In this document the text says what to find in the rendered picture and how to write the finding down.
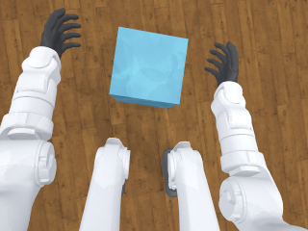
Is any right robot forearm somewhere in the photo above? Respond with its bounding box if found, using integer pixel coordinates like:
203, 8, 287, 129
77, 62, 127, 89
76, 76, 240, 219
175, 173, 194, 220
211, 81, 283, 213

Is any right robot upper arm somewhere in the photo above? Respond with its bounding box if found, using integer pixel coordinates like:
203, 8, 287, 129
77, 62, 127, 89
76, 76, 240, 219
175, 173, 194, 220
218, 176, 308, 231

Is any robot left shin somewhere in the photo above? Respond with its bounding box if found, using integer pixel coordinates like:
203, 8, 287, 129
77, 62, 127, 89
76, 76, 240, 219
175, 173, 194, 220
94, 138, 125, 185

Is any right robot thigh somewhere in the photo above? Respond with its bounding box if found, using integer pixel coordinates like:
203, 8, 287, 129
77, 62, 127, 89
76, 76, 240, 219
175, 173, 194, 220
167, 147, 220, 231

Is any left robot upper arm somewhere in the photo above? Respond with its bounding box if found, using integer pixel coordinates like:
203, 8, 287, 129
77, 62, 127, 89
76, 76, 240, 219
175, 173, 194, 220
0, 140, 57, 231

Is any left robot forearm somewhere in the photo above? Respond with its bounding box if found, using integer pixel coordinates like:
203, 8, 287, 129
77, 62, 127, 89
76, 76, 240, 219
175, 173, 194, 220
0, 46, 62, 141

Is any robot left hand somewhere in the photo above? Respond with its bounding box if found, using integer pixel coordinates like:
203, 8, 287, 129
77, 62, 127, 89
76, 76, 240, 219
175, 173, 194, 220
39, 8, 82, 59

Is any robot right hand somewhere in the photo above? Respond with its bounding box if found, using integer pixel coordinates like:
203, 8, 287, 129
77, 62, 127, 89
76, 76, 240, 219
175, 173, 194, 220
204, 41, 240, 87

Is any carton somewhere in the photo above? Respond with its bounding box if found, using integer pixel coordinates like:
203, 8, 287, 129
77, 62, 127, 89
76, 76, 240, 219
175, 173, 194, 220
109, 27, 189, 109

